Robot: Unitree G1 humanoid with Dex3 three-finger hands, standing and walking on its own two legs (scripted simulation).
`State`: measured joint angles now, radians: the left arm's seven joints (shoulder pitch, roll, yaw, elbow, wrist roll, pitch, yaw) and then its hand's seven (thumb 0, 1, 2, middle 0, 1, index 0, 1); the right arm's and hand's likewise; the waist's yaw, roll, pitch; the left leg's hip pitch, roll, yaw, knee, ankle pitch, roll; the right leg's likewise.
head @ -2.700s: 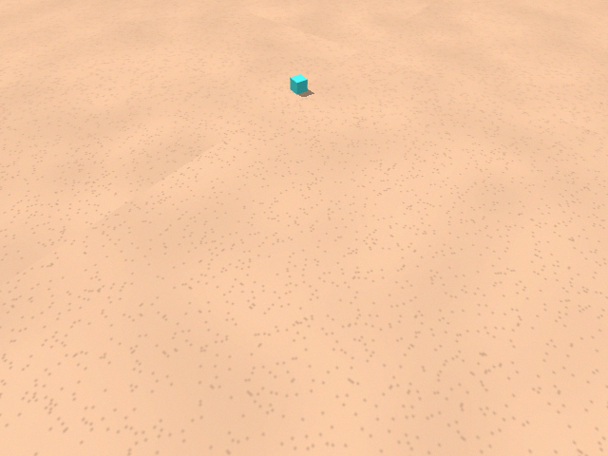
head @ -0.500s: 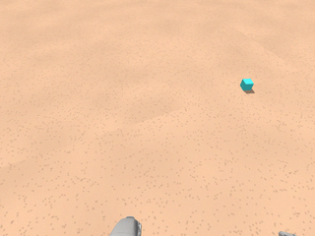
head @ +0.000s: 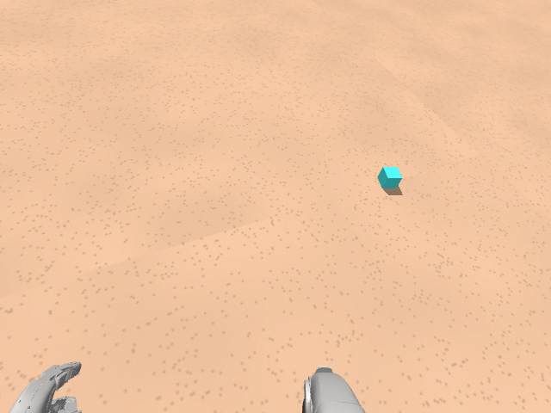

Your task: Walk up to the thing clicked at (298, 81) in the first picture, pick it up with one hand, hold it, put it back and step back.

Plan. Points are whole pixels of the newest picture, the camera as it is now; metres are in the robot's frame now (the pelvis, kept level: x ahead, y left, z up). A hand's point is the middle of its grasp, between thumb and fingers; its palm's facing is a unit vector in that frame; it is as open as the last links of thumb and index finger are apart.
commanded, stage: walk up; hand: left
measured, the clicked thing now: (389, 177) +1.25 -0.72 -0.73
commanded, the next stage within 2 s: none
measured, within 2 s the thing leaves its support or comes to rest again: neither
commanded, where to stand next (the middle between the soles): +0.90 -0.98 m, yaw +11 degrees
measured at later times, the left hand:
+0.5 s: hand (199, 362) +0.22 +0.10 -0.13, palm faces +0.11 -0.92 -0.37, open 7.4 cm
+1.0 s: hand (289, 232) +0.49 -0.06 -0.14, palm faces +0.03 -0.93 -0.37, open 7.4 cm
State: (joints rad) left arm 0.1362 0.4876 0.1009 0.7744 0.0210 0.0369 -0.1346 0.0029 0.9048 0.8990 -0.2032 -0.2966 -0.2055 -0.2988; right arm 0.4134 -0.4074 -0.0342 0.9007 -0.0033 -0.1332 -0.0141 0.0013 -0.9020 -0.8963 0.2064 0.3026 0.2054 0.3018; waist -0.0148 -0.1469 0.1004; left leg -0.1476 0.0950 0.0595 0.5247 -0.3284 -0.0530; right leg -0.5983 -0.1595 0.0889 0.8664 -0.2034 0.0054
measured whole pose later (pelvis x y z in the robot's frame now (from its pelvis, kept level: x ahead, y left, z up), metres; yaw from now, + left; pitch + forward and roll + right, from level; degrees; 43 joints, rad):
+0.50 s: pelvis +0.20 -0.19 +0.00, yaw +4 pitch -2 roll -1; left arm 0.32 0.43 0.11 0.80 0.05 0.01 -0.09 0.00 0.90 0.90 -0.21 -0.30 -0.21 -0.30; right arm 0.31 -0.42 -0.03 0.95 0.00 -0.06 -0.02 0.00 -0.91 -0.90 0.20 0.30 0.20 0.30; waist 0.09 0.01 0.05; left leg -0.54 0.05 0.05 0.80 -0.23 0.02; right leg -0.11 0.11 -0.18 0.39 -0.28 -0.13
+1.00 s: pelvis +0.37 -0.36 -0.03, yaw +3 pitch -2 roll +1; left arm 0.19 0.49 0.14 0.78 0.03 0.05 -0.14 0.00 0.91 0.90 -0.20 -0.30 -0.21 -0.30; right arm 0.32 -0.49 -0.06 0.92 -0.03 -0.09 -0.04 0.00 -0.90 -0.90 0.21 0.30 0.21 0.30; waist -0.02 -0.06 0.05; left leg -0.24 0.25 0.02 0.71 -0.43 -0.01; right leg -0.46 -0.14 0.06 0.75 -0.26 0.05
